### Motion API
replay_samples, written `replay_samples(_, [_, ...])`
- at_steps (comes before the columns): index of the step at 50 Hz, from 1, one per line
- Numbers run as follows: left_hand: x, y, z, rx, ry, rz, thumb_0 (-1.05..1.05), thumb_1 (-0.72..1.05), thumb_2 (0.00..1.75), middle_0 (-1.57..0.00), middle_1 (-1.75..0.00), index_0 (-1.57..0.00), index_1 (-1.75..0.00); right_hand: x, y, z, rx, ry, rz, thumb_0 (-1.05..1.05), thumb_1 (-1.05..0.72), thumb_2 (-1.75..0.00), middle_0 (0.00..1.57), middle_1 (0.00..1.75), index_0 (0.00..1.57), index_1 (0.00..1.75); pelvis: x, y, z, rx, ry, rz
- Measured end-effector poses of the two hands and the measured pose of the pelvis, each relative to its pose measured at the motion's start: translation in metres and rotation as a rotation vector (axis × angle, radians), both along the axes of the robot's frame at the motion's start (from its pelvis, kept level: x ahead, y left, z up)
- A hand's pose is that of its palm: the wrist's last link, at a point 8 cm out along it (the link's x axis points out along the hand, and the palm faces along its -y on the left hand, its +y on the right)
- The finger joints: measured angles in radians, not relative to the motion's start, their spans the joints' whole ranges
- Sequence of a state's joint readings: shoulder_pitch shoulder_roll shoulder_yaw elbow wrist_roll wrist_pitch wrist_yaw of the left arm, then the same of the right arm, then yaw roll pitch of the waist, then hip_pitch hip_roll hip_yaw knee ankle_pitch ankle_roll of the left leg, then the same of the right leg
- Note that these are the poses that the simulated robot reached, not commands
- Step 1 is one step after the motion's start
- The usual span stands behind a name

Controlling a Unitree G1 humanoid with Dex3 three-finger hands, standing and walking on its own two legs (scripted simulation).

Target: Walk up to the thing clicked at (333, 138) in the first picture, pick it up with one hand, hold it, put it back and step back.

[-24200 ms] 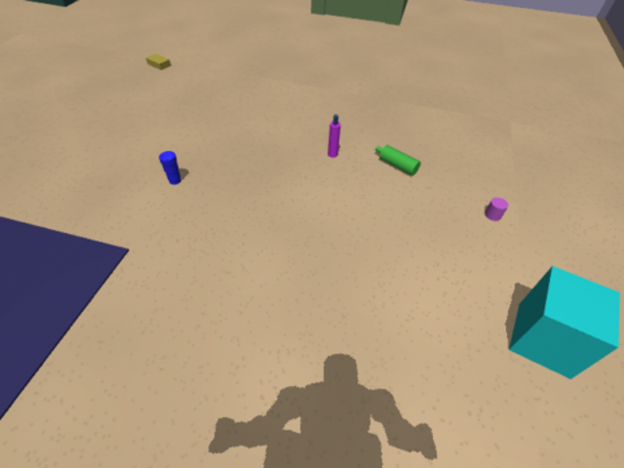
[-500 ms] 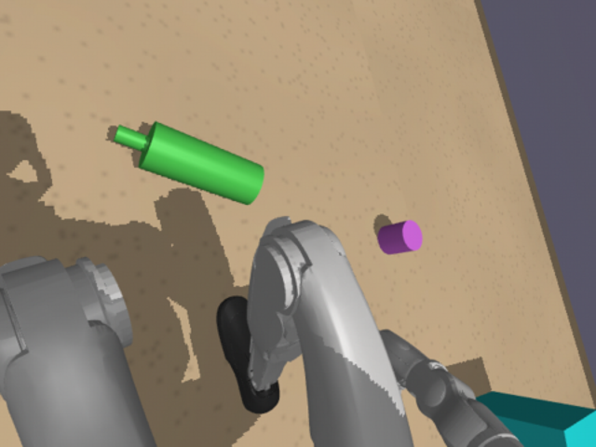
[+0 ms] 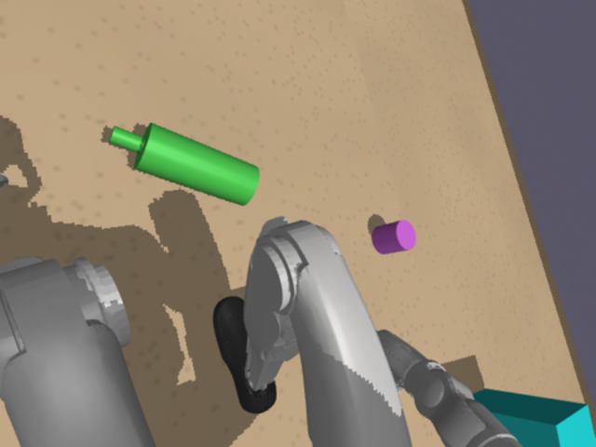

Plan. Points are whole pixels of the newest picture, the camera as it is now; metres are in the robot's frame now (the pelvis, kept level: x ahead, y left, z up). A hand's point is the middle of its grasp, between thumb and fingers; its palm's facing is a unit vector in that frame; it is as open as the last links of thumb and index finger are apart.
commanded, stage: withdraw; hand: left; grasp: from the side
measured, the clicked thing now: out of the picture +0.45 +0.29 -0.17
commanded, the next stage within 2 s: rise in 0.22 s
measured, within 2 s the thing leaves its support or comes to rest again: neither
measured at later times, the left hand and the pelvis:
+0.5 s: hand out of the picture +0.40 +0.37 -0.05, palm faces +0.29 -0.93 -0.23, open 17.1 cm; pelvis +0.00 -0.01 +0.03, yaw +4 degrees
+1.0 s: hand out of the picture +0.28 +0.33 +0.12, palm faces +0.33 -0.83 -0.45, open 17.4 cm; pelvis +0.02 -0.02 +0.21, yaw +13 degrees
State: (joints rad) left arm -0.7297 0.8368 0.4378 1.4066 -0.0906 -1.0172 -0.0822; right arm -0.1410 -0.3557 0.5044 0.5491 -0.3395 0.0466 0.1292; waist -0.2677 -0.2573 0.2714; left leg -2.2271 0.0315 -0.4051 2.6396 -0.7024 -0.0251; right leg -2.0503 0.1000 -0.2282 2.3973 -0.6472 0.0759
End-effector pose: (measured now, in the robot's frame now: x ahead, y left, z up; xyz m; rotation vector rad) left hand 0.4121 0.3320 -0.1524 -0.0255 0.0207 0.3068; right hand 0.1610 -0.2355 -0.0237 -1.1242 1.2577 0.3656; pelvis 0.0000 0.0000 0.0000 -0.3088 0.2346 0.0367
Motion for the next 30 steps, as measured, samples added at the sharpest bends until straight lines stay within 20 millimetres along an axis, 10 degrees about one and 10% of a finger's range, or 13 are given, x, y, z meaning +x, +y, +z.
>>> replay_samples(15, [-0.009, 0.067, 0.079, 0.098, -0.068, 0.042, -0.01, -0.37, 0.09, -0.13, -0.07, -0.13, -0.06, -0.003, -0.005, -0.002, 0.054, -0.056, -0.149, 0.00, -0.90, -0.89, 0.21, 0.30, 0.20, 0.30, 0.004, -0.002, 0.011, 0.026, 0.078, 0.021])
replay_samples(30, [-0.069, 0.111, 0.153, 0.271, 0.330, 0.104, -0.02, -0.50, 0.08, -0.08, -0.06, -0.08, -0.06, 0.011, -0.002, -0.005, 0.230, -0.117, -0.419, 0.00, -0.91, -0.90, 0.21, 0.30, 0.20, 0.30, 0.005, -0.010, 0.052, 0.095, 0.233, 0.071])
